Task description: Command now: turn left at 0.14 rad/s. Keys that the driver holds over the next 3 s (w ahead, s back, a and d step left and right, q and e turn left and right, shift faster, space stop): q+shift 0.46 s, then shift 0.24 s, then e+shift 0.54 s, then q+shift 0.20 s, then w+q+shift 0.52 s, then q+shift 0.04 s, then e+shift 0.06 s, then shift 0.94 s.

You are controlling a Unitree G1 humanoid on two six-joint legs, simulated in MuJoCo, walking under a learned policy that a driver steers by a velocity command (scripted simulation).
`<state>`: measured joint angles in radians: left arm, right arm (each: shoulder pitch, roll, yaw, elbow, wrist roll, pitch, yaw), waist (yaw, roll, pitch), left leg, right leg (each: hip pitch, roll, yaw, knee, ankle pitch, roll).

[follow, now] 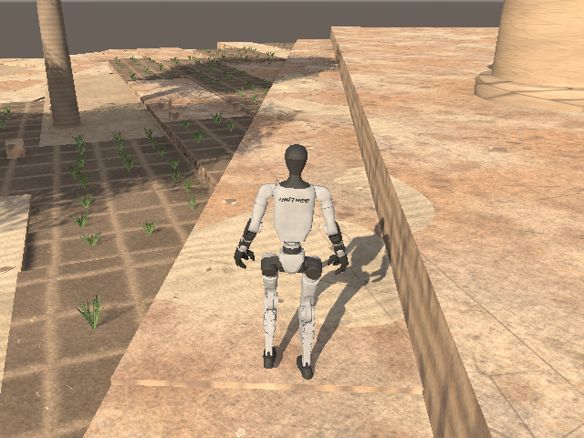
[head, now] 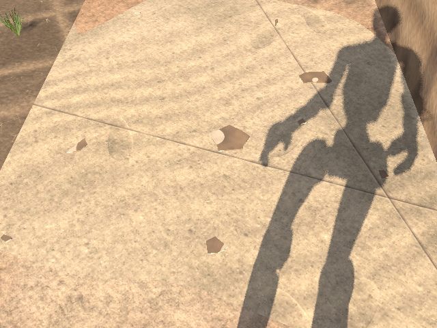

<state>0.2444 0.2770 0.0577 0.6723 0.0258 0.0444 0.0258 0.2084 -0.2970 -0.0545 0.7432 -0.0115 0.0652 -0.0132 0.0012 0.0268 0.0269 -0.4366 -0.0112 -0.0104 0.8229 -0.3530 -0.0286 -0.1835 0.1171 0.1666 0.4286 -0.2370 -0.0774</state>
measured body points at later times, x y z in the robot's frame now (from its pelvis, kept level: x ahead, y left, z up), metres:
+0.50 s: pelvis +0.00 -0.01 +0.00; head +0.04 +0.01 +0.44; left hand +0.06 +0.31 -0.10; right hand +0.21 -0.25 -0.11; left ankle +0.00 +0.11 -0.74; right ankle +0.07 -0.11 -0.73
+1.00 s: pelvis +0.01 -0.02 +0.00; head +0.04 +0.00 +0.45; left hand -0.03 +0.26 -0.13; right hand +0.23 -0.22 -0.11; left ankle -0.06 +0.06 -0.74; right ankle +0.04 -0.12 -0.69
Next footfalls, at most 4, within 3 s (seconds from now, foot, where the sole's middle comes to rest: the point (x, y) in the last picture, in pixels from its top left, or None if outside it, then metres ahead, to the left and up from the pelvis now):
0.12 left None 0.04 0.11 -0.78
0.54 right None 0.11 -0.08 -0.78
0.90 left None -0.02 0.07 -0.78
1.30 right None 0.08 -0.15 -0.78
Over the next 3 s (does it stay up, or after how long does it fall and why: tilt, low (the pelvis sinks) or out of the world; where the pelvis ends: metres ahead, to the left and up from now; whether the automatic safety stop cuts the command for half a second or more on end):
stays up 0.43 0.26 0.00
